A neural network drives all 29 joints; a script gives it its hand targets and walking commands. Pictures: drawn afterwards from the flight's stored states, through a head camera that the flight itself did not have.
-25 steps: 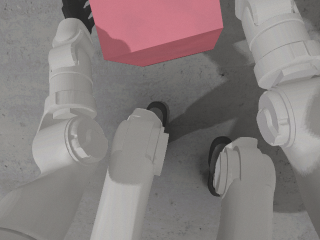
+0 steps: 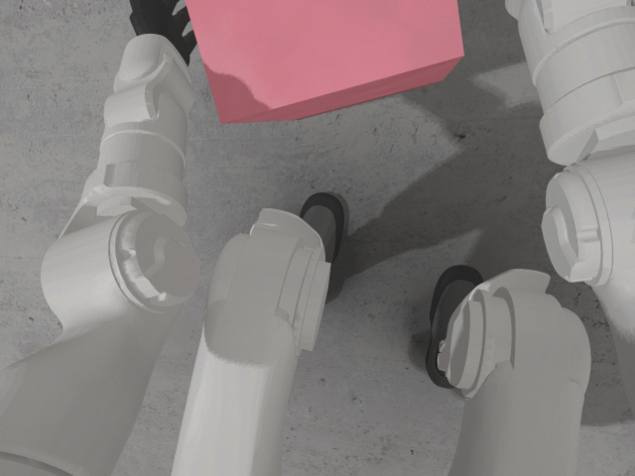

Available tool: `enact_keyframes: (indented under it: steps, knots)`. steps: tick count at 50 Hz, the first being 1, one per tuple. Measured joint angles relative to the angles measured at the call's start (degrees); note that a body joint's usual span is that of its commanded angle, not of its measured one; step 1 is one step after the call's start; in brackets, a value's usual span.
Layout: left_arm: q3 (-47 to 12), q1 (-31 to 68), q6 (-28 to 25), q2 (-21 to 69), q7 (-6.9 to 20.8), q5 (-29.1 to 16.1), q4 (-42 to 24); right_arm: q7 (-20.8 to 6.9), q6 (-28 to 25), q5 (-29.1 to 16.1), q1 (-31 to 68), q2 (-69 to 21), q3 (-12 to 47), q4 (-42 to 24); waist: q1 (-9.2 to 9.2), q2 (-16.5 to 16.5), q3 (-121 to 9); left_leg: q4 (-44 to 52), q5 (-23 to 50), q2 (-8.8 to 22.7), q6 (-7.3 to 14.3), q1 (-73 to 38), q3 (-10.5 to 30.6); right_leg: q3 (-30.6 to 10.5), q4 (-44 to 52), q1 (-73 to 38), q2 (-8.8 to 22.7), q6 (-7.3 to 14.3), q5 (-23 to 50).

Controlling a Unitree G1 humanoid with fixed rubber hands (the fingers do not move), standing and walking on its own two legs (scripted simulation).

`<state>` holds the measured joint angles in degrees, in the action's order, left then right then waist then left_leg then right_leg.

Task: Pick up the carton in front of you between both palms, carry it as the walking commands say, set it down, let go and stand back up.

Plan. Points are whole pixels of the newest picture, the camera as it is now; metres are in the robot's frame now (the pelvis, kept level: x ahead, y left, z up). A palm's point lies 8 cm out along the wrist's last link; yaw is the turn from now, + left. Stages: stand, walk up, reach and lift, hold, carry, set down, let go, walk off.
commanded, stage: set down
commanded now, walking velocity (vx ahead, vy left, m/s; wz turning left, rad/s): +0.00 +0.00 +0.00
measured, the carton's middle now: (333, 2) +0.53 +0.14 -0.26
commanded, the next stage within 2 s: let go in 1.20 s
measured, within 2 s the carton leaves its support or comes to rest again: neither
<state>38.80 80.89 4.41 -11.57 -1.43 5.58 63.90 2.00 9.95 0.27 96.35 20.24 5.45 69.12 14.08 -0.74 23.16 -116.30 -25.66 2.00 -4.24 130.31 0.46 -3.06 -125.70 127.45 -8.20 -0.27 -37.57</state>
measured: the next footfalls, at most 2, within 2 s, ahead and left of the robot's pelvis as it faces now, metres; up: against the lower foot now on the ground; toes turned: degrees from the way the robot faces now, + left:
none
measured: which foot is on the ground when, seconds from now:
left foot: down 0.00-1.00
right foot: down 0.00-1.00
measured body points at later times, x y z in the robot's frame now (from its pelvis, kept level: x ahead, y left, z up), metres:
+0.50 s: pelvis +0.00 +0.01 +0.04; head +0.36 +0.07 +0.30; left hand +0.48 +0.34 -0.09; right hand +0.64 +0.00 -0.08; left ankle +0.15 +0.14 -0.35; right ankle +0.08 -0.10 -0.35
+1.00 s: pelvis +0.02 +0.01 +0.16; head +0.36 +0.04 +0.46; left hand +0.47 +0.34 +0.06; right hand +0.64 -0.02 +0.06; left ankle +0.15 +0.14 -0.35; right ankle +0.08 -0.10 -0.35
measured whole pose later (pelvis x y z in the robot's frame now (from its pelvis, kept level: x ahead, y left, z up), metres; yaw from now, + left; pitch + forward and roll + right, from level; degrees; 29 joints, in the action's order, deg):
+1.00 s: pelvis +0.02 +0.01 +0.16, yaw +1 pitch +49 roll +1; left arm 26.2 62.5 16.1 -8.8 -5.4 -5.3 37.0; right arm -0.3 19.3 1.0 83.0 23.5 -1.1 56.2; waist 14.8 -3.9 0.0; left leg -84.1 -19.4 -0.7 -1.4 113.2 1.0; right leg -2.3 -91.5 108.1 -3.9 -0.3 -31.9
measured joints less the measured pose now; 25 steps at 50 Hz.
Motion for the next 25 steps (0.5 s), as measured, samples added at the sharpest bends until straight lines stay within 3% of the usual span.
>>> enact_keyframes:
  steps: [7, 14, 19, 25]
  knots:
    - [-6.78, -0.92, -2.88, -4.64, -1.92, -9.77, 1.00, 0.58, -0.39, -7.27, 0.68, 5.44, 6.92, -2.06, -0.42, 0.68, 1.40, -0.49, 0.79, 1.52, 2.43, 1.28, -1.68, 0.07, -0.38, 0.73, 1.83, -0.19, 0.12]
    - [-12.00, -1.36, -0.80, -4.76, -3.65, -15.82, -6.58, 1.09, 1.44, -8.51, 0.97, 6.75, 8.23, -7.92, -0.63, 1.52, 1.78, 0.15, 2.04, 1.09, 4.09, 0.89, -2.43, -0.10, 0.32, -0.72, 3.35, -0.96, 0.30]
    - [-15.73, -3.01, 2.92, -2.76, -6.29, -17.32, -13.70, 1.39, 3.92, -7.64, -0.45, 7.49, 5.45, -10.00, -0.19, 0.34, -0.93, 2.72, 2.85, -0.67, 3.99, -0.98, -1.77, 0.58, 2.93, -3.61, 4.85, -0.81, 0.06]
    - [-16.92, -6.00, 6.29, -0.18, -7.59, -15.03, -16.53, -0.32, 5.10, -5.38, -1.75, 7.27, -0.58, -4.52, 0.84, -2.44, -7.32, 7.99, 3.25, -2.19, 3.28, -3.79, -0.64, 1.48, 8.54, -6.96, 5.53, -0.26, 0.27]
